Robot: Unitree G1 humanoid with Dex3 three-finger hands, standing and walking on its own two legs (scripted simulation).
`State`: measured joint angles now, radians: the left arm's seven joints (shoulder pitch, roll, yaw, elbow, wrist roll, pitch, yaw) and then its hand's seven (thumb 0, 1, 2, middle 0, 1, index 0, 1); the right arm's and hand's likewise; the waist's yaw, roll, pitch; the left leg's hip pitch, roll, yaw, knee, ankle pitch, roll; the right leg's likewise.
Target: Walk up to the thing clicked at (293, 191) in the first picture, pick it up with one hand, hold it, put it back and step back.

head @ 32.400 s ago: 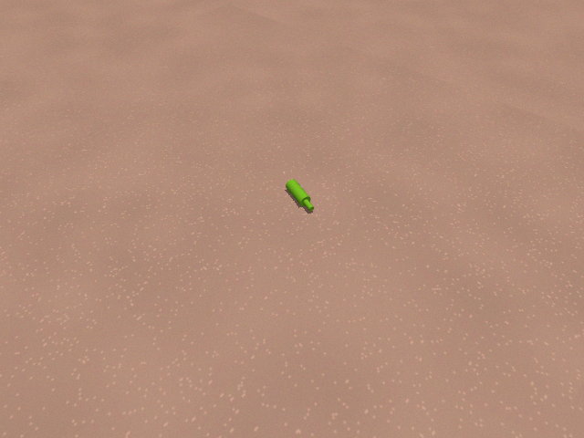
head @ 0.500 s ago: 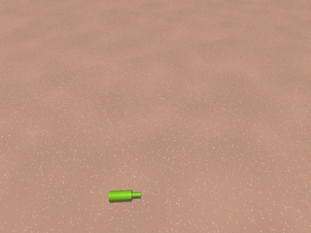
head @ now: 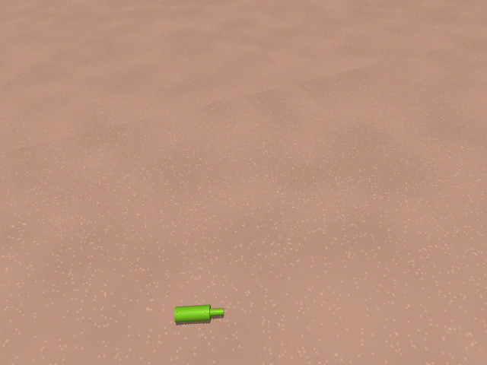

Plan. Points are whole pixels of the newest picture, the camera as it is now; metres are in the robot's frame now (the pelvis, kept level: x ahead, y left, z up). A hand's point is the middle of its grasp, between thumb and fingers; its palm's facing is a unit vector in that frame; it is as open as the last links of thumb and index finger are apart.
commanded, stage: stand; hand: left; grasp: from above
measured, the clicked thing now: (199, 312) +0.46 +0.22 -0.75
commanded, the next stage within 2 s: step back in 1.58 s
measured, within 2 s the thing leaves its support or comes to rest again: neither
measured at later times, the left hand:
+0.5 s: hand out of the picture +0.07 +0.24 -0.16, palm faces +0.00 -0.95 -0.32, open 7.4 cm
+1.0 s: hand out of the picture +0.10 +0.24 -0.15, palm faces +0.00 -0.94 -0.34, open 7.4 cm
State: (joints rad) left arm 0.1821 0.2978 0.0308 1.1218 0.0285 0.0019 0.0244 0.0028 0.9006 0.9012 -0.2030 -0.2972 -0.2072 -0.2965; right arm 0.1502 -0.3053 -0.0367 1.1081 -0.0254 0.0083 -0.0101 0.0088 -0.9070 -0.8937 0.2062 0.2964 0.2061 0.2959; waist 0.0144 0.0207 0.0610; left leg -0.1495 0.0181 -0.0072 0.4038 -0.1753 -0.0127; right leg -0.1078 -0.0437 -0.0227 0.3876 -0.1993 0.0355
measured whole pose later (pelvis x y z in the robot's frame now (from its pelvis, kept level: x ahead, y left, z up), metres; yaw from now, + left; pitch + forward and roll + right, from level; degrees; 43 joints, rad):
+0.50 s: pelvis +0.02 +0.00 +0.00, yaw -1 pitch -3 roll +0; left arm 0.13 0.30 0.02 1.15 0.02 0.00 0.01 0.00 0.90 0.90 -0.20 -0.30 -0.21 -0.30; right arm 0.14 -0.32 -0.02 1.14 -0.02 0.00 -0.01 0.01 -0.91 -0.89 0.21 0.30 0.21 0.30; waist 0.00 0.02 0.07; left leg -0.14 0.03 0.00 0.37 -0.18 -0.02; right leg -0.10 -0.04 -0.02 0.35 -0.20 0.03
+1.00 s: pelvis +0.02 +0.00 +0.00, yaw -1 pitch -3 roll +0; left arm 0.10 0.31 0.03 1.14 0.01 0.00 0.01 0.00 0.90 0.90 -0.20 -0.30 -0.21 -0.30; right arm 0.10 -0.33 -0.02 1.14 -0.02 0.00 -0.01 0.01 -0.91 -0.89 0.21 0.30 0.21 0.30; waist 0.00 0.01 0.06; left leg -0.11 0.03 0.01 0.34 -0.18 -0.02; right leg -0.08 -0.04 -0.01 0.33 -0.20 0.03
